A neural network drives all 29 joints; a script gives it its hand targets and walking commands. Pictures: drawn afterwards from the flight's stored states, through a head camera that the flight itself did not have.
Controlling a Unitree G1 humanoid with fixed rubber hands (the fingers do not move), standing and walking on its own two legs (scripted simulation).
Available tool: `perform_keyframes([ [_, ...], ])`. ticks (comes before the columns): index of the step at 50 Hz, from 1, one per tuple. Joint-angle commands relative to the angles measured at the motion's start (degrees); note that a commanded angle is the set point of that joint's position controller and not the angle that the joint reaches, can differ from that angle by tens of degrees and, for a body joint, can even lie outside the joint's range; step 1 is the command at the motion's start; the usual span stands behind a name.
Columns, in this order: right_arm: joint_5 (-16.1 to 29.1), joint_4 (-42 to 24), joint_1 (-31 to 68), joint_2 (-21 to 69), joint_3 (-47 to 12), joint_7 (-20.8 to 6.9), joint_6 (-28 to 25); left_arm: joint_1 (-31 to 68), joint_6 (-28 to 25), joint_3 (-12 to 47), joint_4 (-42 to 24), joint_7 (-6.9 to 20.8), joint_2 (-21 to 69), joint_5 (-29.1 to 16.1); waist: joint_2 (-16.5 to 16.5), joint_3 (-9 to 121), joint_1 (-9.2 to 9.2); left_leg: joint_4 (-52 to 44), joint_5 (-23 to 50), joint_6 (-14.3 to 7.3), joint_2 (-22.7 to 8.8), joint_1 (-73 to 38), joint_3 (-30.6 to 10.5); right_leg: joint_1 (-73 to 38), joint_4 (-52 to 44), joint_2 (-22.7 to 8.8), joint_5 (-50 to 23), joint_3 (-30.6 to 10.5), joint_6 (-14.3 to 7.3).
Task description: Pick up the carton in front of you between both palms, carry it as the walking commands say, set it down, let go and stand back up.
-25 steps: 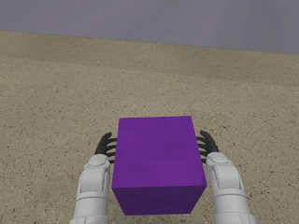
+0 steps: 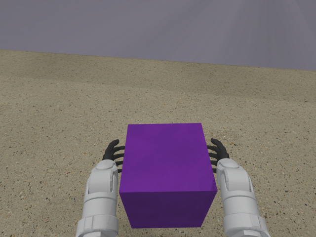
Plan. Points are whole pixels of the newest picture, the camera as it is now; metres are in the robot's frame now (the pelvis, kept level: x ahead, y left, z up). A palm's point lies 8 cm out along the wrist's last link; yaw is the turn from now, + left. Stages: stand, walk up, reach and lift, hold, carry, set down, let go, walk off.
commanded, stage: hold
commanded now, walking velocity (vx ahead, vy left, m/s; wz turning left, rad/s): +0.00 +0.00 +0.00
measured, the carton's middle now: (165, 177) +0.30 +0.00 -0.02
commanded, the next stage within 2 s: set down in 0.06 s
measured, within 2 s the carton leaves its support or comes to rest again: neither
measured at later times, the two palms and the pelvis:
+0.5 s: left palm (117, 168) +0.34 +0.15 -0.04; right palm (212, 167) +0.34 -0.15 -0.04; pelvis +0.01 +0.00 -0.02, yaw +0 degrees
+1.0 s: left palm (126, 186) +0.39 +0.15 -0.21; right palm (203, 185) +0.39 -0.15 -0.21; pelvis -0.04 +0.00 -0.14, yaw +0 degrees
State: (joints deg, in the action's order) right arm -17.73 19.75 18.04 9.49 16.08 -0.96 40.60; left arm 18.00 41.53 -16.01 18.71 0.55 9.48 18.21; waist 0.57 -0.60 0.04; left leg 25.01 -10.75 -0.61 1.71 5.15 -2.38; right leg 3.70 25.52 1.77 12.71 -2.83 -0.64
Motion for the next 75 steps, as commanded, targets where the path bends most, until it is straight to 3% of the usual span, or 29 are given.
perform_keyframes([
  [1, 15.43, -0.48, 30.15, 54.80, -30.03, -14.48, -1.71, 29.38, -1.72, 30.45, -0.04, 15.00, 54.89, -15.86, -0.62, 9.13, 0.11, -4.93, -2.30, -0.28, 1.75, -4.47, -2.86, 4.90, -7.19, 1.29, 2.66, -2.59, -0.81],
  [7, 15.37, -2.47, 28.82, 53.81, -30.09, -13.74, -1.65, 28.15, -1.90, 30.49, -1.77, 14.11, 54.09, -15.79, -0.44, 11.41, 0.06, -4.37, 4.54, -0.10, 2.00, -5.86, -2.91, 2.62, -6.40, 1.81, -4.35, -2.62, -0.37],
  [12, 11.78, 3.55, 31.84, 52.18, -24.01, -13.44, -4.19, 31.45, -4.34, 24.74, 3.98, 13.64, 52.84, -12.55, -0.62, 8.36, 0.25, -3.36, 1.86, -0.20, 2.04, -2.89, -2.64, 5.09, -4.92, 2.03, -1.81, -2.36, -0.65],
  [16, 6.07, 9.84, 35.35, 48.52, -15.89, -12.37, -8.56, 35.02, -8.65, 16.62, 10.37, 12.40, 49.39, -7.13, -0.64, 6.33, -0.19, -0.16, 1.05, -0.44, 2.20, 2.09, -2.46, 10.09, -1.79, 2.38, -0.65, -1.98, -0.85],
  [20, 0.46, 12.97, 33.65, 41.46, -8.56, -10.47, -14.72, 33.22, -15.02, 9.40, 13.93, 10.31, 42.16, -1.89, -0.84, 7.28, -0.25, 4.19, 5.42, -0.36, 3.03, 8.94, -1.97, 15.85, 3.06, 2.97, -5.30, -1.71, -0.56],
  [22, -0.79, 14.04, 31.85, 39.13, -7.48, -9.95, -18.49, 31.59, -19.03, 8.53, 15.06, 9.69, 39.65, -0.96, -0.52, 10.04, -0.12, 7.00, 8.30, -0.04, 3.56, 12.25, -1.75, 18.78, 5.97, 3.57, -8.34, -1.47, -0.22],
  [28, 4.08, 14.33, 35.71, 42.52, -16.17, -9.56, -30.42, 34.81, -31.16, 17.13, 15.55, 8.83, 43.66, -4.91, -0.19, 29.33, -0.31, 17.92, 19.05, 0.61, 4.97, 19.54, -2.01, 28.13, 16.19, 5.23, -17.02, -1.04, 0.82],
  [33, 8.52, 12.08, 40.81, 46.21, -25.52, -8.74, -35.58, 40.34, -36.16, 26.57, 11.78, 7.76, 47.27, -8.76, -0.76, 51.47, -0.52, 27.87, 25.72, 1.84, 5.48, 25.06, -1.46, 35.17, 25.98, 5.69, -22.74, -0.62, 1.90],
  [35, 9.94, 10.72, 42.54, 46.55, -27.63, -8.26, -35.67, 41.84, -36.19, 28.57, 10.56, 7.39, 47.38, -9.84, -0.86, 57.55, -0.35, 30.68, 24.01, 2.20, 5.88, 28.75, -1.03, 37.18, 29.09, 5.99, -22.20, -0.44, 2.24],
  [38, 10.85, 10.84, 44.75, 46.83, -28.24, -8.13, -34.06, 43.67, -34.62, 28.50, 10.97, 7.32, 47.42, -10.11, -0.70, 58.55, -0.10, 33.48, 15.66, 2.38, 6.40, 36.14, -0.09, 42.12, 32.09, 6.37, -15.66, 0.07, 2.50],
  [42, 9.82, 14.33, 48.55, 47.57, -25.11, -9.33, -30.15, 47.98, -30.81, 25.53, 14.48, 8.35, 48.37, -9.13, -0.61, 52.94, -0.23, 36.21, 2.11, 1.91, 6.67, 45.64, 0.90, 51.44, 34.68, 6.70, -2.53, 0.88, 2.24],
  [45, 8.92, 17.08, 51.34, 47.76, -21.90, -10.09, -27.87, 50.86, -28.53, 22.56, 17.27, 9.04, 48.86, -8.50, -0.71, 51.13, -0.31, 38.66, -2.30, 1.71, 6.79, 50.91, 1.31, 56.88, 37.07, 6.88, 1.79, 1.35, 2.02],
  [54, 8.76, 21.44, 59.44, 45.84, -17.64, -9.97, -27.47, 59.16, -28.04, 18.22, 21.18, 8.04, 47.63, -8.58, -1.00, 56.53, -0.61, 48.27, -2.01, 2.52, 7.55, 61.48, 2.13, 69.09, 47.14, 7.68, 2.31, 2.63, 2.13],
  [75, 14.59, 21.41, 74.35, 40.93, -20.78, -7.50, -28.17, 74.39, -28.94, 20.75, 21.64, 4.65, 42.94, -14.46, -1.16, 66.95, -0.46, 68.68, -1.44, 3.55, 8.39, 75.62, 4.58, 85.17, 67.19, 8.47, 2.49, 5.13, 3.12],
])
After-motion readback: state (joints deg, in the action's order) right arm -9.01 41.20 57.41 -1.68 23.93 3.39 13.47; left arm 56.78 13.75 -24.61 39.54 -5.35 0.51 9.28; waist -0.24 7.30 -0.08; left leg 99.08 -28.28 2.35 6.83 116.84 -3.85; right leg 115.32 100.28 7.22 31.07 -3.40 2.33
